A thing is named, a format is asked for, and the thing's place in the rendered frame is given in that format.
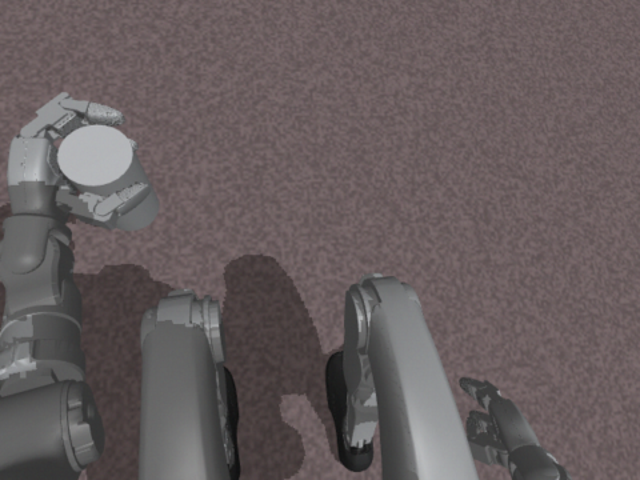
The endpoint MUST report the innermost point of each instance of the right robot hand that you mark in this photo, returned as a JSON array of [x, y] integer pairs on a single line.
[[505, 428]]

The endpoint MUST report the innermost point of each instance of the left robot arm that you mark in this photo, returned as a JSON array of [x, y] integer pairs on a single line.
[[50, 428]]

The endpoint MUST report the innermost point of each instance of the left robot hand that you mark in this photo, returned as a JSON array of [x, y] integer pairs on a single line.
[[35, 181]]

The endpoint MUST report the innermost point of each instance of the right robot foot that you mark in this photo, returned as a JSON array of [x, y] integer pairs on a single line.
[[353, 458]]

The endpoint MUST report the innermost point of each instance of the left robot foot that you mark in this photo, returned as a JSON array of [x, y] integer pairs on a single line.
[[231, 425]]

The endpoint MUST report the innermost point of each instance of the right robot arm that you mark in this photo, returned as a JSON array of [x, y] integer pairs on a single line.
[[531, 462]]

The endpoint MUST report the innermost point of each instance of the can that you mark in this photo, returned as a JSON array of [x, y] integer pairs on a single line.
[[100, 159]]

